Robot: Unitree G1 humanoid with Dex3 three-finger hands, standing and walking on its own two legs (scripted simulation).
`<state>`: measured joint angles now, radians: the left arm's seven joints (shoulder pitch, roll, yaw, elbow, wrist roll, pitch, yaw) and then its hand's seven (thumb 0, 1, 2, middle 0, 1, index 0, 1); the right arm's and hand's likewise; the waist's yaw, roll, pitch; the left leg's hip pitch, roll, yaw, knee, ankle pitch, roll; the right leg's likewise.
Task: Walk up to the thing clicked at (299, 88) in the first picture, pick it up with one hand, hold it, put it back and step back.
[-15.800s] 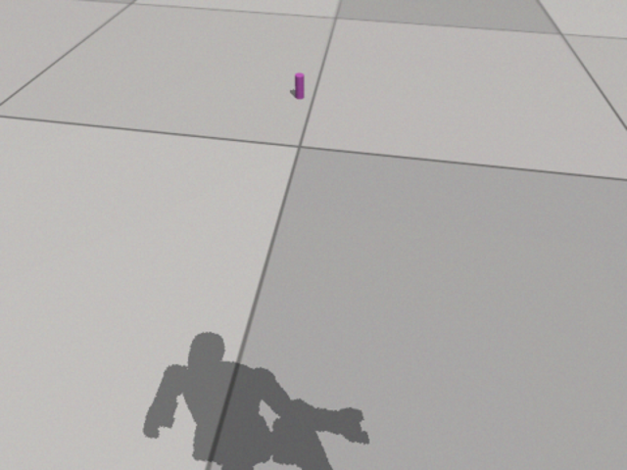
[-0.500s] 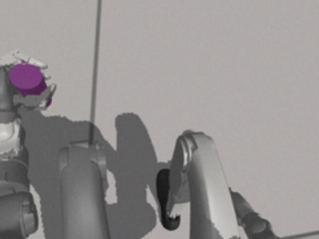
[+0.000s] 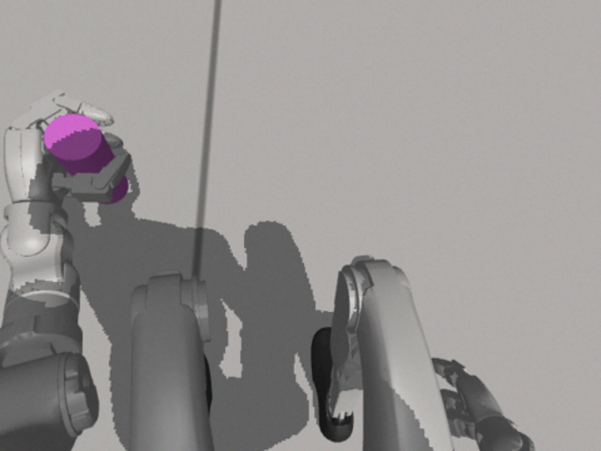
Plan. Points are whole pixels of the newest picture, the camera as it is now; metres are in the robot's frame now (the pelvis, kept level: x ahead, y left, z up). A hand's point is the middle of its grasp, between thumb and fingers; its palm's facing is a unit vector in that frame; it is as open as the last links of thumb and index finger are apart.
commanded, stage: settle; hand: left
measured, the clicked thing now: (93, 165) +0.46 +0.25 -0.07
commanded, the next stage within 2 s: lift in 0.40 s
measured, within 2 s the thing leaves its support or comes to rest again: neither
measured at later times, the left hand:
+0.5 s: hand (87, 145) +0.46 +0.24 -0.02, palm faces +0.14 -0.99 -0.05, open 7.5 cm
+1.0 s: hand (60, 130) +0.44 +0.23 +0.05, palm faces +0.12 -0.99 -0.04, open 7.5 cm
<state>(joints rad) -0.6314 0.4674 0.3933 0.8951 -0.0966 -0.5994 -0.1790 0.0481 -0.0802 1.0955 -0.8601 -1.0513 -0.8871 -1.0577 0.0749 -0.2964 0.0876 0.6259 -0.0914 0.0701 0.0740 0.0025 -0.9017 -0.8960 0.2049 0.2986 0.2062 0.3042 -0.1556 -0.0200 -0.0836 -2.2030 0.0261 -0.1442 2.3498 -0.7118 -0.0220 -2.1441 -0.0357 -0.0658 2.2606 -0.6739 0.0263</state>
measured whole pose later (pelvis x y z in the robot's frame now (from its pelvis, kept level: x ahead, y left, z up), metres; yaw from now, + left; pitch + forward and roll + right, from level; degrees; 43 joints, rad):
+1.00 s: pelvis +0.00 +0.00 +0.06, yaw +3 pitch +34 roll -4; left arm -0.56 0.38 0.36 0.76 -0.14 -0.50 -0.21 0.04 -0.11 1.14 -0.86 -1.09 -0.88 -1.09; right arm 0.13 -0.27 0.02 0.62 -0.03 0.03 0.03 0.00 -0.93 -0.90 0.21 0.30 0.21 0.30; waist -0.11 0.01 -0.17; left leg -2.03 0.03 -0.09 2.13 -0.69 -0.02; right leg -1.99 -0.05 -0.03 2.08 -0.67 0.02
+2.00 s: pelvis +0.06 +0.01 +0.31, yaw +5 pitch +18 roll -3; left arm -0.15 0.25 0.16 0.36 -0.18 -0.30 -0.10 0.04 -0.11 1.14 -0.86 -1.08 -0.88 -1.09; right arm 0.21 -0.23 0.00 0.61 0.03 -0.05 -0.04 0.01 -0.91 -0.89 0.20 0.30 0.21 0.30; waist -0.04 0.01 -0.12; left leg -1.00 0.05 -0.03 1.24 -0.55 -0.01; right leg -0.97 -0.04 -0.05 1.18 -0.51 0.03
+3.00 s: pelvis +0.09 +0.00 +0.37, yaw +5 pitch +8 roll -1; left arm -0.11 0.21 0.15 0.42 -0.19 -0.34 -0.15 0.04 -0.11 1.14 -0.86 -1.09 -0.88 -1.09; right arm 0.23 -0.22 -0.01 0.65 0.01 0.00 -0.04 0.01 -0.92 -0.89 0.20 0.30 0.21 0.30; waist -0.03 0.01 -0.05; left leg -0.60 0.05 -0.01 0.91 -0.46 -0.02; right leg -0.58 -0.03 -0.04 0.87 -0.43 0.02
